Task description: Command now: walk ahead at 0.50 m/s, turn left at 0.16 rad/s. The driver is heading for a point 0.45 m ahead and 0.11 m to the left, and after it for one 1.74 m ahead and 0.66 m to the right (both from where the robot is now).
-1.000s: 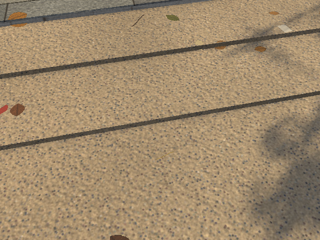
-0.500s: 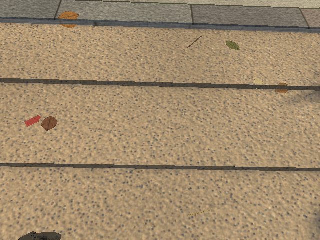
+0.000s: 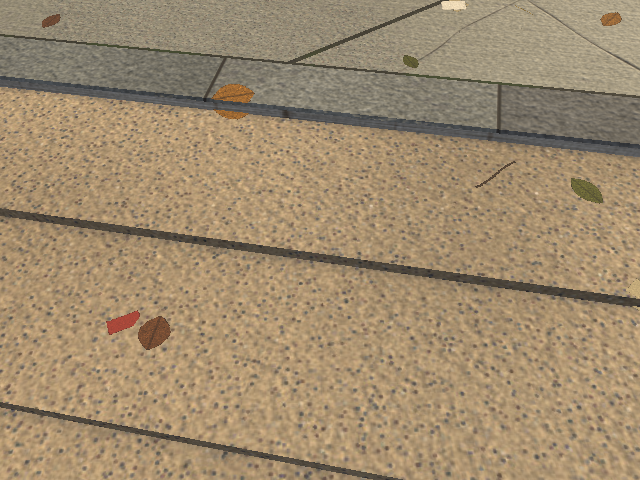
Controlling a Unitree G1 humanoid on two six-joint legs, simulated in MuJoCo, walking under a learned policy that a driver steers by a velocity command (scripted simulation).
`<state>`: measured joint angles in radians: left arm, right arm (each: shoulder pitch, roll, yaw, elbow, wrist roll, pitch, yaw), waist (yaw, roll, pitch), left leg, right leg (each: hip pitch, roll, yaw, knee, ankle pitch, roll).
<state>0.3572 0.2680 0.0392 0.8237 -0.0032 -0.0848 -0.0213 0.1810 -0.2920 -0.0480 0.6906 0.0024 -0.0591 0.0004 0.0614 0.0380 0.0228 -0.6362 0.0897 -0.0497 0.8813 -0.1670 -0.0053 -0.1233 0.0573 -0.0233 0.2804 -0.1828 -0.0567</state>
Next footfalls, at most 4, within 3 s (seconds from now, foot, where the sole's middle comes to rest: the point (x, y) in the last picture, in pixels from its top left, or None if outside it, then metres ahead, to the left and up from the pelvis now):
0.24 left None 0.30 0.15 -0.78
0.66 right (369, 440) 0.55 -0.02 -0.75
1.00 left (248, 466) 0.49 0.23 -0.76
1.48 right None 0.34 0.03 -0.78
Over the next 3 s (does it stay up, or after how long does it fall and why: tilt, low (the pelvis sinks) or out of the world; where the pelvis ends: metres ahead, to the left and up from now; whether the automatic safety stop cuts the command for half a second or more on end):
stays up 0.77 -0.18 0.03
